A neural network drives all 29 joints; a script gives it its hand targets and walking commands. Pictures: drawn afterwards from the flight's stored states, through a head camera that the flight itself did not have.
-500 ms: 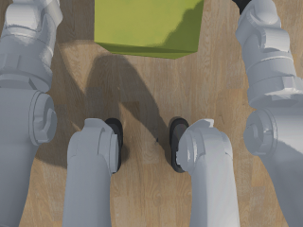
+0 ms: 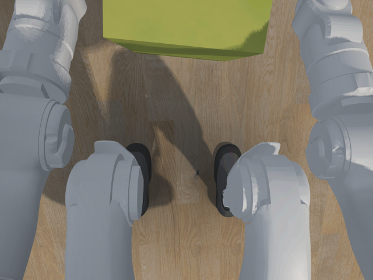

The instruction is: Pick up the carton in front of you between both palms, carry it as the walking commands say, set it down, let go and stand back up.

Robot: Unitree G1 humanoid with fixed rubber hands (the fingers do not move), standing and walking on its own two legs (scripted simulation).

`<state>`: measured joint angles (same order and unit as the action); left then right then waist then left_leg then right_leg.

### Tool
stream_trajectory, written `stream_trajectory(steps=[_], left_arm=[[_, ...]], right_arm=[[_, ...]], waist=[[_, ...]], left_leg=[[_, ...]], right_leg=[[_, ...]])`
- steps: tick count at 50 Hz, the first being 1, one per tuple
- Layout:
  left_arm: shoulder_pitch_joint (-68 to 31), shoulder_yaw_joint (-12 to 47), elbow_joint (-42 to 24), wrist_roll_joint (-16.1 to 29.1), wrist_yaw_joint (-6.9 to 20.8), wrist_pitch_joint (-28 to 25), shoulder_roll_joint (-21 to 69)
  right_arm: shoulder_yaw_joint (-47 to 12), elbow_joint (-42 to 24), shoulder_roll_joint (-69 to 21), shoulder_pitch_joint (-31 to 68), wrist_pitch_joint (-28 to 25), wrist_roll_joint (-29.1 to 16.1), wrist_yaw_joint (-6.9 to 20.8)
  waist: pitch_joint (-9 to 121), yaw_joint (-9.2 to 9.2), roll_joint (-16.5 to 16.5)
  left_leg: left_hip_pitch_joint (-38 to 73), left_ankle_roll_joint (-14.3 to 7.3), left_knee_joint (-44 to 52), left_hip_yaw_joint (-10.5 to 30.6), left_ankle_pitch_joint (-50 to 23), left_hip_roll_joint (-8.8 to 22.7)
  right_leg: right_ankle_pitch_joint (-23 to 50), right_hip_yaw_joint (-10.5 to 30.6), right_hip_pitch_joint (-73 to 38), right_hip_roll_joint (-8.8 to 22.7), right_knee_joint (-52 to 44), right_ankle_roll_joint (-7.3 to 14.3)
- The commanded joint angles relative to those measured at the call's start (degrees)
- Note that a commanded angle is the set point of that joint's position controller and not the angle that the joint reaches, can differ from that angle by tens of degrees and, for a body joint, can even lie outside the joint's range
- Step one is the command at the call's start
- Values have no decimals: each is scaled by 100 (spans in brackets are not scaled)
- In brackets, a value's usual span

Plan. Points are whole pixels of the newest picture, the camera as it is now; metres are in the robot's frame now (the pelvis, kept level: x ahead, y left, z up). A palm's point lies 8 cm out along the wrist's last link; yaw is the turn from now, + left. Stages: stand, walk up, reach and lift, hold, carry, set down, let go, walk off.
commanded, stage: reach and lift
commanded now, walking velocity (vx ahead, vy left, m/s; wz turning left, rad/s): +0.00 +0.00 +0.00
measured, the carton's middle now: out of the picture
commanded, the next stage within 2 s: none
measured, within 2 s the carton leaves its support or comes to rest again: leaves its support in 0.60 s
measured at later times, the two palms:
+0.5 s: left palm out of the picture +0.57 +0.16 -0.17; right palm out of the picture +0.56 -0.15 -0.17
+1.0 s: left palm out of the picture +0.50 +0.16 +0.02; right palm out of the picture +0.50 -0.14 +0.02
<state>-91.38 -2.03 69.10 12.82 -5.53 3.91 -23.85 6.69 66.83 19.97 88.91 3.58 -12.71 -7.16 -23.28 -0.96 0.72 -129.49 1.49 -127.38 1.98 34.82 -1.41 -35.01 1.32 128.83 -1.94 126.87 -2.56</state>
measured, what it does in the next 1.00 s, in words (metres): rises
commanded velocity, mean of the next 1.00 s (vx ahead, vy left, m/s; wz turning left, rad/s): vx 0.00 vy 0.00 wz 0.00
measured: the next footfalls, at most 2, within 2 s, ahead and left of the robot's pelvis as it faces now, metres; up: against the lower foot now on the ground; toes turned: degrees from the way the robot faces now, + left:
none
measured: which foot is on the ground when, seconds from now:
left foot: down 0.00-1.00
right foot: down 0.00-1.00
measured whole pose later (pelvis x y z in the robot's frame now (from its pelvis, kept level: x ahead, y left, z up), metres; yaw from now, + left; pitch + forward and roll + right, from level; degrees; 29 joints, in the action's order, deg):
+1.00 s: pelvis -0.02 -0.01 +0.09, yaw +1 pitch +43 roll -1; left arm -70.6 -28.2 47.9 -14.3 -1.6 21.4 -4.6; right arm 31.3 45.5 2.0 69.0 21.2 14.0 -4.1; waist 4.7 -0.3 0.3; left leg -122.5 2.7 -107.4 3.6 27.9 -3.4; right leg -28.5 2.7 122.0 -3.5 107.6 -2.7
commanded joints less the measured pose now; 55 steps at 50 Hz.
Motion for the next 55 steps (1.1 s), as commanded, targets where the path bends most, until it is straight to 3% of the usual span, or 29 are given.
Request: stream_trajectory(steps=[1,9,12,15,17,19,22,26,30,32,34,36,38,41,44,49,55], left_arm=[[-1270,-190,-392,-147,34,-110,-507],[-1978,191,-628,44,78,-92,-11],[-2165,86,-617,-146,132,-38,402],[-3006,548,-689,-282,817,168,3328],[-2999,430,-793,-513,1311,370,4739],[-2797,337,-1034,-610,1619,536,5387],[-2692,382,-1346,-572,1832,709,5805],[-2892,918,-2011,-231,1829,803,6226],[-3211,1468,-3318,106,1648,898,6713],[-3193,1591,-3849,53,1594,1027,6989],[-2993,1703,-4182,-87,1458,1154,7341],[-2546,1624,-4030,-294,1423,1316,7519],[-2016,1344,-3524,-514,1469,1457,7699],[-1461,603,-2557,-1126,1635,1574,7779],[-1362,-87,-2053,-1643,1749,1642,7668],[-1451,-583,-1917,-2037,1824,1666,7588],[-1516,-309,-2370,-1958,1904,1812,7913]], right_arm=[[142,-378,529,1136,-105,109,23],[-202,-673,2,1884,-82,-55,8],[-61,-661,-329,2040,-21,211,44],[-546,-872,-3237,2991,183,393,728],[-539,-979,-4606,3104,428,619,1253],[-487,-1135,-5192,3050,607,715,1590],[-607,-1447,-5589,2988,767,638,1812],[-1075,-2068,-6052,3084,865,247,1845],[-1630,-3038,-6677,3305,979,-159,1715],[-1742,-3437,-6906,3183,1117,-150,1726],[-1896,-3762,-7162,3092,1227,-69,1640],[-1906,-3761,-7250,2858,1337,96,1629],[-1699,-3328,-7354,2452,1438,352,1649],[-920,-2531,-7429,1974,1558,1050,1719],[-180,-2020,-7336,1760,1655,1661,1761],[194,-1909,-7349,1856,1701,1985,1801],[-190,-2263,-7747,1948,1870,1824,1896]], waist=[[6918,-33,-248],[6968,-11,-181],[6793,-42,-189],[6404,-53,-212],[6037,-54,-229],[5860,9,-211],[5979,1,-154],[7247,-27,-169],[10160,46,-241],[11405,99,-327],[12099,145,-375],[11787,149,-352],[10603,105,-304],[8539,7,-227],[7655,-34,-186],[7805,56,-111],[8989,138,-27]], left_leg=[[3471,63,934,-307,-2426,-70],[3430,40,1035,-352,-1954,-109],[3477,60,1034,-385,-1759,-175],[3467,-42,1012,-398,-1644,-331],[3313,-74,917,-507,-1533,-428],[3067,-104,903,-578,-1524,-481],[3063,-173,853,-552,-1673,-484],[3628,-176,768,-579,-2262,-491],[5062,-115,795,-628,-3621,-544],[5756,-87,870,-616,-4233,-587],[6046,-38,1001,-630,-4372,-647],[5789,-11,1275,-654,-4068,-693],[5141,7,1615,-693,-3439,-733],[3673,7,2160,-747,-1909,-756],[3167,-55,2609,-714,-1076,-772],[3340,-120,3134,-738,-771,-793],[4151,-110,3581,-755,-991,-784]], right_leg=[[2409,-412,-3123,-83,-926,-41],[2088,-410,-3505,-136,-1029,8],[1919,-430,-3669,-194,-1064,10],[1726,-453,-3445,-361,-1032,73],[1550,-523,-3139,-426,-925,99],[1514,-581,-2980,-460,-869,147],[1665,-603,-2859,-445,-804,209],[2266,-638,-3427,-478,-726,219],[3481,-709,-4426,-565,-723,160],[3836,-734,-4535,-640,-823,131],[3793,-756,-4414,-712,-989,70],[3510,-758,-4285,-738,-1258,45],[2956,-777,-3825,-752,-1595,18],[1780,-730,-3224,-744,-2155,82],[1064,-699,-2994,-743,-2621,163],[786,-652,-3365,-770,-3135,183],[968,-655,-4219,-777,-3555,120]])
